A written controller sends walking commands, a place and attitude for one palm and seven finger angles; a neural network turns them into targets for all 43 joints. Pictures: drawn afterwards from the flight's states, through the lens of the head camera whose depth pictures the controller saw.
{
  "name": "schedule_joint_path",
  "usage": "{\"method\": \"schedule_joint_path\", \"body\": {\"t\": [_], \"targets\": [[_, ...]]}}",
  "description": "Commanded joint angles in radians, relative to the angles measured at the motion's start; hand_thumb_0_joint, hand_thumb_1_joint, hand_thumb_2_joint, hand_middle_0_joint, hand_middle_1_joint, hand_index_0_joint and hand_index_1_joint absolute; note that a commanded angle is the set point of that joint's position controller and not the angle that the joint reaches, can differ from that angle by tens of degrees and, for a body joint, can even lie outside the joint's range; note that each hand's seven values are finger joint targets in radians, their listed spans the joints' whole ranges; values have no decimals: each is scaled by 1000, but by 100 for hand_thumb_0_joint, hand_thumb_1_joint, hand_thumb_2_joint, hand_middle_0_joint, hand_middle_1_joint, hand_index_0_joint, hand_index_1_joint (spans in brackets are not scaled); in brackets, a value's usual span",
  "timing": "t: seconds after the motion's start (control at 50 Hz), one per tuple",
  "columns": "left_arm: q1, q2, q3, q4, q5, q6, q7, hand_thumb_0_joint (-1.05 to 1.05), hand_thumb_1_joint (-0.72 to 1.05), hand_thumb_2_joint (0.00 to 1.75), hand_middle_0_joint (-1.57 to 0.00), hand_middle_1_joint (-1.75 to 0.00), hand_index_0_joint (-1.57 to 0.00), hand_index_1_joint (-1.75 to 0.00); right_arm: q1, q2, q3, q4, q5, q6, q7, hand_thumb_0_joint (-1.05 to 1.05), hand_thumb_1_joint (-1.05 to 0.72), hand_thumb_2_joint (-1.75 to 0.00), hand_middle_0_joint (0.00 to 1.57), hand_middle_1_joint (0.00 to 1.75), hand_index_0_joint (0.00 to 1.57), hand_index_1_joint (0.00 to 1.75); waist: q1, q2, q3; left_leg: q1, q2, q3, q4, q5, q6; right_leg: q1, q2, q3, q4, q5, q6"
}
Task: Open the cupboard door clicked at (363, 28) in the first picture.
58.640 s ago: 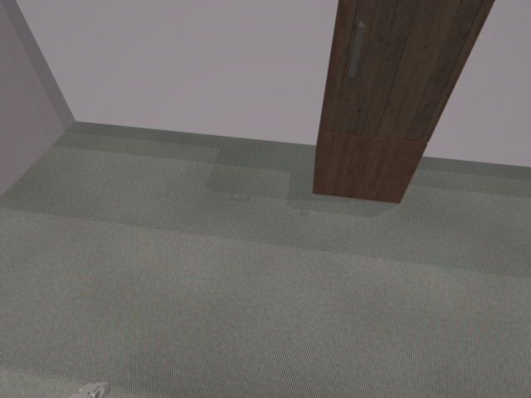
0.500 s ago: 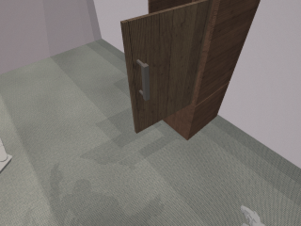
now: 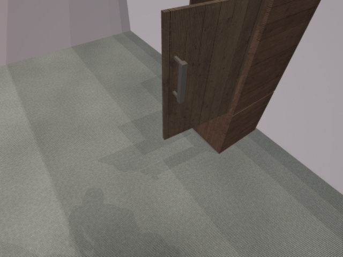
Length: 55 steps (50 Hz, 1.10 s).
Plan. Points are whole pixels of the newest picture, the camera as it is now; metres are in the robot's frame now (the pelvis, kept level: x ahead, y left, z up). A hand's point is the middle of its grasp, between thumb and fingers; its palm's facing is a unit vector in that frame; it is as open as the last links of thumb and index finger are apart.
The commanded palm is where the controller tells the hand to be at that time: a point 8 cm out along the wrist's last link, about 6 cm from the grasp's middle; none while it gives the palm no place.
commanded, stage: let the arm hang, fingers relaxed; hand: left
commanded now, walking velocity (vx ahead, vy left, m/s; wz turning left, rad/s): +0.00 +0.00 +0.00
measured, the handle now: (178, 80) +0.69 +0.02 +0.02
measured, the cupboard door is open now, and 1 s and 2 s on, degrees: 83 83 83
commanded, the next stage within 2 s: look to check the result in 0.62 s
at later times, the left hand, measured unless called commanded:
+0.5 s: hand out of the picture +0.01 +0.19 -0.17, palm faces +0.02 -0.98 -0.18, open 7.3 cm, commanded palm none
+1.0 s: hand out of the picture +0.02 +0.19 -0.17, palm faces +0.03 -0.98 -0.18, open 7.4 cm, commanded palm none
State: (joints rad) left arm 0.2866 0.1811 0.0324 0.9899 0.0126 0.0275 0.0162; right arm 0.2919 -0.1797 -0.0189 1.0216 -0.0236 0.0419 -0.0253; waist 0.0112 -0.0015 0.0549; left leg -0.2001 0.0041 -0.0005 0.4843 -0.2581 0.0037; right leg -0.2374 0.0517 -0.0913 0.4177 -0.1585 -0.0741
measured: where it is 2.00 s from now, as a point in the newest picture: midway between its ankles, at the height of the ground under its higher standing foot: outside the picture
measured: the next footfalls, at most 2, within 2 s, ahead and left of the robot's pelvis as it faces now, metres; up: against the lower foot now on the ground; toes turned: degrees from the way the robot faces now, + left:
none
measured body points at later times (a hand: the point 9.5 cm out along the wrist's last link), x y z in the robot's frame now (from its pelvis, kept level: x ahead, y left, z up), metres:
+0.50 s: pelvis +0.00 +0.02 +0.00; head +0.00 +0.01 +0.45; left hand +0.01 +0.24 -0.16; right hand -0.05 -0.17 -0.16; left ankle +0.00 +0.12 -0.74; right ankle +0.05 -0.07 -0.74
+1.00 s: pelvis +0.03 +0.03 +0.00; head +0.04 +0.02 +0.45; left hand +0.02 +0.24 -0.15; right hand +0.01 -0.18 -0.16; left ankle +0.00 +0.12 -0.74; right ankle +0.05 -0.07 -0.74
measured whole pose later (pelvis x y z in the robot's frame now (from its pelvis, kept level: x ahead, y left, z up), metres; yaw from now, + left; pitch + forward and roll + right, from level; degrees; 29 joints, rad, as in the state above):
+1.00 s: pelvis +0.03 +0.03 +0.00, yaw -1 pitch -1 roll +0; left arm 0.29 0.12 0.01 1.16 0.01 -0.01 0.03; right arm 0.30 -0.13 0.00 1.14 -0.01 -0.01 -0.04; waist 0.00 0.02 0.02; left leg -0.11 -0.04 0.04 0.38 -0.26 0.04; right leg -0.20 0.02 -0.05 0.41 -0.19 -0.03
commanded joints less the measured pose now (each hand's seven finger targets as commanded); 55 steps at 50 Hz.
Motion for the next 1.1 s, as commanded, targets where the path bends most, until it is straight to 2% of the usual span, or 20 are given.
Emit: {"method": "schedule_joint_path", "body": {"t": [0.0, 0.04, 0.1, 0.2, 0.36, 0.46, 0.5, 0.58, 0.64, 0.76, 0.94, 0.96, 1.08], "targets": [[-5, 105, 10, 10, -2, -43, 7, 0, 90, 90, -20, -30, -20, -30, 35, -81, -1, -8, 1, -39, -5, 0, -90, -90, 20, 30, 20, 30, -9, 5, -22, -79, 78, -82, -162, -42, 39, 101, -152, 186, -145, -109, 19], [-2, 107, 8, 42, -3, -44, 9, 0, 90, 90, -20, -30, -20, -30, 59, -85, 0, 19, 2, -38, -6, 0, -90, -90, 20, 30, 20, 30, -11, -22, 7, -57, 74, -72, -162, -34, 39, 65, -153, 188, -161, -142, 16], [6, 102, 3, 78, -4, -40, 10, 0, 90, 90, -20, -30, -20, -30, 86, -78, 6, 53, 0, -37, -7, 0, -90, -90, 20, 30, 20, 30, -14, -20, 44, -64, 72, -72, -179, -63, 42, 35, -154, 194, -170, -188, 19], [25, 92, 2, 108, -3, -35, 15, 0, 90, 90, -20, -30, -20, -30, 126, -60, 10, 88, -3, -34, -8, 0, -90, -90, 20, 30, 20, 30, -16, -17, 58, -77, 67, -65, -184, -103, 46, 7, -148, 199, -169, -234, 24], [51, 59, 1, 127, -2, -35, 19, 0, 90, 90, -20, -30, -20, -30, 142, -31, 13, 103, 0, -44, -12, 0, -90, -90, 20, 30, 20, 30, -11, 21, 61, -108, 85, -88, -214, -108, 51, 21, -136, 169, -109, -137, 27], [60, 42, 1, 131, -2, -39, 21, 0, 90, 90, -20, -30, -20, -30, 148, -17, 13, 108, 2, -50, -15, 0, -90, -90, 20, 30, 20, 30, -10, 9, 60, -111, 89, -92, -216, -82, 50, 36, -137, 159, -89, -84, 27], [68, 34, -1, 135, -2, -40, 22, 0, 90, 90, -20, -30, -20, -30, 148, -14, 14, 109, 3, -53, -16, 0, -90, -90, 20, 30, 20, 30, -10, 26, 56, -102, 88, -89, -212, -57, 50, 39, -139, 160, -84, -59, 27], [75, 33, -3, 137, -3, -45, 22, 0, 90, 90, -20, -30, -20, -30, 146, -9, 13, 110, 5, -55, -17, 0, -90, -90, 20, 30, 20, 30, -13, 23, 46, -77, 84, -81, -198, -13, 49, 41, -144, 163, -86, -34, 24], [82, 33, -4, 139, -3, -50, 24, 0, 90, 90, -20, -30, -20, -30, 139, -17, 12, 108, 8, -57, -18, 0, -90, -90, 20, 30, 20, 30, -15, 6, 25, -39, 84, -72, -181, 40, 47, 40, -146, 160, -84, -3, 23], [75, 35, -5, 145, -3, -53, 24, 0, 90, 90, -20, -30, -20, -30, 125, -21, 13, 115, 8, -62, -20, 0, -90, -90, 20, 30, 20, 30, -20, 19, 15, -5, 93, -70, -179, 120, 44, 52, -152, 152, -71, 59, 25], [65, 49, -6, 145, -3, -53, 23, 0, 90, 90, -20, -30, -20, -30, 94, -46, 13, 117, 9, -62, -21, 0, -90, -90, 20, 30, 20, 30, -17, 15, 42, 6, 94, -73, -187, 122, 44, 46, -150, 154, -81, 51, 26], [63, 49, -6, 146, -3, -53, 23, 0, 90, 90, -20, -30, -20, -30, 94, -42, 14, 119, 8, -62, -21, 0, -90, -90, 20, 30, 20, 30, -19, 1, 34, 6, 94, -73, -186, 123, 43, 57, -152, 153, -81, 55, 26], [47, 68, -5, 140, -4, -55, 21, 0, 90, 90, -20, -30, -20, -30, 76, -60, 13, 120, 8, -64, -20, 0, -90, -90, 20, 30, 20, 30, -18, 3, 17, 24, 94, -70, -185, 153, 42, 78, -155, 157, -80, 88, 23]]}}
